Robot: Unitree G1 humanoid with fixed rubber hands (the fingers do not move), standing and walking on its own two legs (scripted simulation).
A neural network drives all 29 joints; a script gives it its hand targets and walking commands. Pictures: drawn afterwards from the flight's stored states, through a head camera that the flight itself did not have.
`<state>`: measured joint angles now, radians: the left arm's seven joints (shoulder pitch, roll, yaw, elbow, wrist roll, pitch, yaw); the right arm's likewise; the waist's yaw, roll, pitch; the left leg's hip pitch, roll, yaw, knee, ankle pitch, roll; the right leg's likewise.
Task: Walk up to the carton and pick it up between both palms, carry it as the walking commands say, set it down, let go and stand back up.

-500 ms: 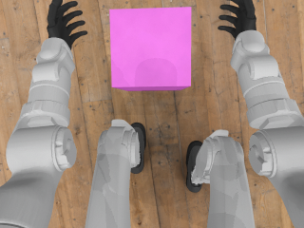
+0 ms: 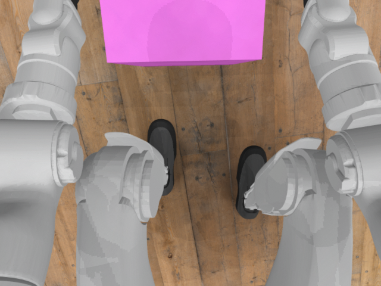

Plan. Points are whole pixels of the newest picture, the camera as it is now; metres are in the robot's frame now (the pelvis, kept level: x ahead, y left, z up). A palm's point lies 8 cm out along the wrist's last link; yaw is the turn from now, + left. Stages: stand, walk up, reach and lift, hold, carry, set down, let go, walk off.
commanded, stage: reach and lift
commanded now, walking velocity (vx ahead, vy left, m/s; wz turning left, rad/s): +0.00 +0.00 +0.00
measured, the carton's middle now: (184, 3) +0.53 +0.08 -0.25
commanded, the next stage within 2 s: none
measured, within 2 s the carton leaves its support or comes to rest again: leaves its support in 1.48 s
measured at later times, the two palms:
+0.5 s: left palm out of the picture +0.52 +0.25 -0.19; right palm out of the picture +0.55 -0.11 -0.19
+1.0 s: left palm out of the picture +0.52 +0.23 -0.19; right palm out of the picture +0.55 -0.07 -0.19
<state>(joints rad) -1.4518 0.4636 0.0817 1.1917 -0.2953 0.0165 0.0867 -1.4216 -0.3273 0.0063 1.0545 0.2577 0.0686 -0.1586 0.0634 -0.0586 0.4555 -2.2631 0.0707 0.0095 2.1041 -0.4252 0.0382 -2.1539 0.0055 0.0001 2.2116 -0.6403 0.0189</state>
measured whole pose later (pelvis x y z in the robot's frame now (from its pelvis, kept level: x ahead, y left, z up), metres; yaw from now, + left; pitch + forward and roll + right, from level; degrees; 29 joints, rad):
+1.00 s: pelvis +0.00 +0.00 +0.00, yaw +0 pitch +34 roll -1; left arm -1.53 0.40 0.01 1.26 -0.32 -0.01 0.11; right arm -1.48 -0.24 0.02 1.12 0.23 0.03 -0.18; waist 0.08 -0.05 0.45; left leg -2.28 0.06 -0.01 2.11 -0.42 0.03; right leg -2.17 0.02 -0.01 2.22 -0.63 0.02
